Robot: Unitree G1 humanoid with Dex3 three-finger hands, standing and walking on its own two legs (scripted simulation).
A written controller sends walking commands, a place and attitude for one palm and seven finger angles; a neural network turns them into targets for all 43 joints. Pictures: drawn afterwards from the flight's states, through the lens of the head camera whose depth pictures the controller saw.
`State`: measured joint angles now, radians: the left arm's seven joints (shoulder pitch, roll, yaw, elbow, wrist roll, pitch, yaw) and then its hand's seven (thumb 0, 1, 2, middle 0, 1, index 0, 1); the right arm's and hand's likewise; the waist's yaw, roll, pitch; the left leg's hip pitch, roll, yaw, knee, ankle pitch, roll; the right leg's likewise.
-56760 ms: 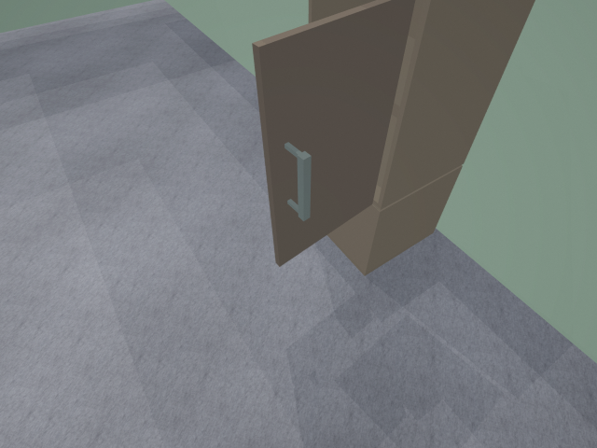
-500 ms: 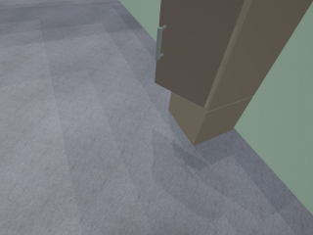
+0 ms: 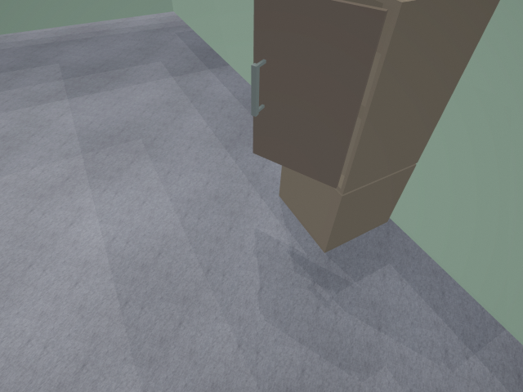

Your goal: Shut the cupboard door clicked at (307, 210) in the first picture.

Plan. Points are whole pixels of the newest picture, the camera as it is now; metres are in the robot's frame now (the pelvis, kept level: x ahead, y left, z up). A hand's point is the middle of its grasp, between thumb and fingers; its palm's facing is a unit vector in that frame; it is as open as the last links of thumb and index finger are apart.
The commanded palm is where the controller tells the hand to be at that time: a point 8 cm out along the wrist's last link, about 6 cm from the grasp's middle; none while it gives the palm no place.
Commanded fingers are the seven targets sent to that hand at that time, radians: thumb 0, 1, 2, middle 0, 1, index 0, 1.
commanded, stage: let the arm hang, fingers relaxed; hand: left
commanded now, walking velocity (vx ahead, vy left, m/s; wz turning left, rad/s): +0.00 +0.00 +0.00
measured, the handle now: (258, 88) +1.01 +0.06 -0.04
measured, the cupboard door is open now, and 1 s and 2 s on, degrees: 29 29 29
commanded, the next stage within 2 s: look to check the result in 0.16 s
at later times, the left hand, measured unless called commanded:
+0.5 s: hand out of the picture +0.04 +0.20 -0.17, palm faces +0.01 -0.97 -0.25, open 7.4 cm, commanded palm none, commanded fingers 0.00 0.90 0.90 -0.20 -0.30 -0.20 -0.30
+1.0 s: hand out of the picture +0.10 +0.21 -0.16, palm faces +0.03 -0.96 -0.29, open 7.4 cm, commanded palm none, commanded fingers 0.00 0.90 0.90 -0.20 -0.30 -0.20 -0.30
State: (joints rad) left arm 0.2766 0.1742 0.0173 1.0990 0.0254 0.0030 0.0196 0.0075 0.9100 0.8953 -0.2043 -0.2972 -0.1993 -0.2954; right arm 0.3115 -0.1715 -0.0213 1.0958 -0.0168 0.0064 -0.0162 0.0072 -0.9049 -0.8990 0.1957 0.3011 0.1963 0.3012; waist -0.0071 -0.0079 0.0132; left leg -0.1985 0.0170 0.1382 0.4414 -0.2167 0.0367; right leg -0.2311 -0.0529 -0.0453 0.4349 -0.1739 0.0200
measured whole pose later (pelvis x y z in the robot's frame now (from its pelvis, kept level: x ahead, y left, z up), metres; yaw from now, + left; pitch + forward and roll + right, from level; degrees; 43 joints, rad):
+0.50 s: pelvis +0.02 +0.00 +0.00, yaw +0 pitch -2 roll +0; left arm 0.24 0.22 0.02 1.13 0.02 -0.01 0.02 0.01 0.91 0.90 -0.20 -0.30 -0.20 -0.30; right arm 0.23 -0.21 -0.02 1.11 -0.01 0.00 -0.02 0.01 -0.90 -0.90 0.20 0.30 0.20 0.30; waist 0.00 0.00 0.04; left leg -0.14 0.02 0.13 0.38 -0.22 0.03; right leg -0.17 -0.05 -0.05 0.38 -0.19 0.02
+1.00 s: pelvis +0.04 -0.01 +0.00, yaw +2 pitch -1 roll +0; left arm 0.15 0.27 0.02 1.11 0.02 0.00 0.02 0.01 0.91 0.90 -0.21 -0.30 -0.20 -0.30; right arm 0.17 -0.27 -0.01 1.10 -0.01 0.00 -0.02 0.01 -0.90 -0.90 0.20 0.30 0.20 0.30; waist -0.02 0.00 0.04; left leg -0.11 0.02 0.10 0.36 -0.23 0.01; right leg -0.14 -0.05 -0.09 0.38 -0.22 0.01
